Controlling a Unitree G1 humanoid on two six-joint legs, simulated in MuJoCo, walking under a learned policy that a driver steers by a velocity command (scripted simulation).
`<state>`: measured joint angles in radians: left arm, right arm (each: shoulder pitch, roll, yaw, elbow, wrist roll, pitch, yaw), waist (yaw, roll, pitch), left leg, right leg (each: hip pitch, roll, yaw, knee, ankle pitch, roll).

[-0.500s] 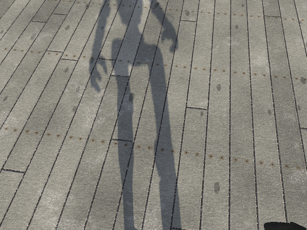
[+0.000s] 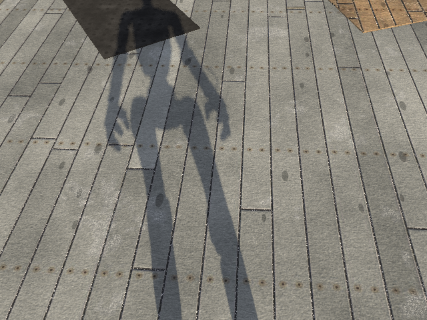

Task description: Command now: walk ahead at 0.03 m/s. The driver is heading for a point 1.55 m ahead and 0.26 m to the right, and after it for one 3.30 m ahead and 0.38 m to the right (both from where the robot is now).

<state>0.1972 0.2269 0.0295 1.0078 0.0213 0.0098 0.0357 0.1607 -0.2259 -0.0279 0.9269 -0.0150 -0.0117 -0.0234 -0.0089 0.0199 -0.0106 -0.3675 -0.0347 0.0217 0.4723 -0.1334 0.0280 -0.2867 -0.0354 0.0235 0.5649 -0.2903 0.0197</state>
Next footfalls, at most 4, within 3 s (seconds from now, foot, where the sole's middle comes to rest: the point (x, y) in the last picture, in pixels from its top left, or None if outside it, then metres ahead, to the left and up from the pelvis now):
1.90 left None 0.19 0.13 -0.77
2.22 right None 0.22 -0.10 -0.77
2.88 right None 0.44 -0.18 -0.77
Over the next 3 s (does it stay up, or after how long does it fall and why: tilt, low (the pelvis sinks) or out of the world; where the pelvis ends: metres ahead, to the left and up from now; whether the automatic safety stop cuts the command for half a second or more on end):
stays up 0.35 -0.08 0.00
